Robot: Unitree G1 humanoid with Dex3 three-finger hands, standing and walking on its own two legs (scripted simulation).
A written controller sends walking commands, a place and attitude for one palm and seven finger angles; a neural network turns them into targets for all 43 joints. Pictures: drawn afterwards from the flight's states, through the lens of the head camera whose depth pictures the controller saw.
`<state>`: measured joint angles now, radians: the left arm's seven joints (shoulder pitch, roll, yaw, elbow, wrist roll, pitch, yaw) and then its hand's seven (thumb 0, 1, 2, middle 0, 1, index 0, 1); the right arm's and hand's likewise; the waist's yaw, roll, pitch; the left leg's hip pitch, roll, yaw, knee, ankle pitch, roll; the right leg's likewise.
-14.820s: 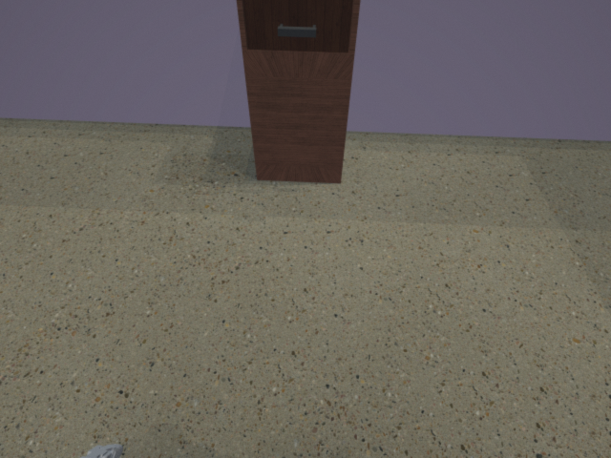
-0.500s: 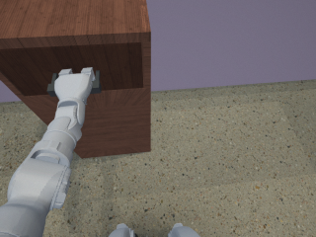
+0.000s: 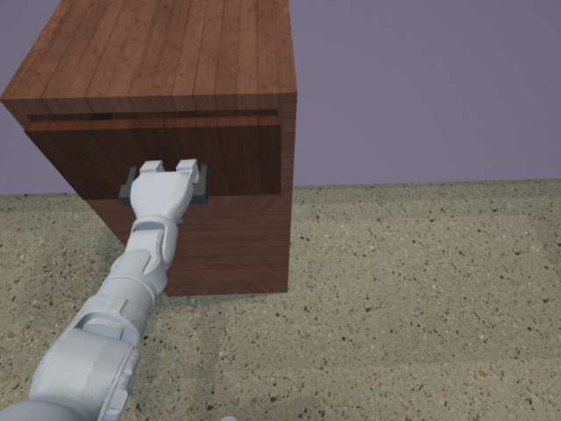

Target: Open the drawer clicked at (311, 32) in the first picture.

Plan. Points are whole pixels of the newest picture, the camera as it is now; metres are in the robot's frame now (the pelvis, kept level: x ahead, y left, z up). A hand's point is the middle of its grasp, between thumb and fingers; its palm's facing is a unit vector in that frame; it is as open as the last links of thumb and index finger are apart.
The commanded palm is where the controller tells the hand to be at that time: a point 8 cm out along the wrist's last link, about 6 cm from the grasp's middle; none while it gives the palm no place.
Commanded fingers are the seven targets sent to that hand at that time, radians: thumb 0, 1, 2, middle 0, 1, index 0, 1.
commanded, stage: pull the drawer open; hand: left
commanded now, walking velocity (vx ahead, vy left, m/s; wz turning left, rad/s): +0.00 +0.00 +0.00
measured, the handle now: (167, 183) +0.49 +0.17 +0.01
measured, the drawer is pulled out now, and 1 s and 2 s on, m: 0.03 0.19 0.30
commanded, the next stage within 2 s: open the thumb to release the handle in 1.78 s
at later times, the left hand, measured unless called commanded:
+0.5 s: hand (171, 227) +0.41 +0.16 -0.01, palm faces -0.05 -0.06 -1.00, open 5.7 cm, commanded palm +0.36 +0.17 +0.05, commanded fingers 0.00 0.90 0.90 -0.40 -1.35 -0.40 -1.35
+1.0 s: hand (159, 306) +0.29 +0.16 -0.01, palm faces -0.01 -0.11 -0.99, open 5.9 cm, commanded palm +0.24 +0.18 +0.05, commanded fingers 0.00 0.90 0.90 -0.40 -1.35 -0.40 -1.35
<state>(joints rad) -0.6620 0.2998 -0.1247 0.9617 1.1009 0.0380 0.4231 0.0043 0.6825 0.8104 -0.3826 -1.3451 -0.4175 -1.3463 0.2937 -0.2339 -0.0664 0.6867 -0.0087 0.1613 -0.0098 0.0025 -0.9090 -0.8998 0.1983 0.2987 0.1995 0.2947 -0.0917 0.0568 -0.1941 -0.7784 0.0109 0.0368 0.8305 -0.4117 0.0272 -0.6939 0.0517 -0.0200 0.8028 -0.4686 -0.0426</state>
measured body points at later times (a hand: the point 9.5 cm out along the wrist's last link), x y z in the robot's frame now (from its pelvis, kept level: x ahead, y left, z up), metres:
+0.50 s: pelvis -0.01 +0.00 +0.00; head +0.06 -0.02 +0.44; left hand +0.41 +0.16 +0.04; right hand -0.02 -0.27 -0.14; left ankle -0.02 +0.10 -0.70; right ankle -0.06 -0.10 -0.70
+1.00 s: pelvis -0.01 -0.01 +0.01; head +0.02 -0.03 +0.46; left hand +0.28 +0.17 +0.05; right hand +0.18 -0.25 -0.09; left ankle -0.02 +0.10 -0.70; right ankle -0.06 -0.10 -0.70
